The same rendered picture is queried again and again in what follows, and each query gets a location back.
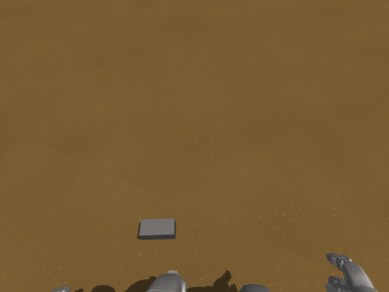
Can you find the right robot hand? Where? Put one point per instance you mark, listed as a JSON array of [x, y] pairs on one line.
[[354, 275]]

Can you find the carton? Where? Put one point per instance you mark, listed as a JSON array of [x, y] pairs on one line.
[[157, 229]]

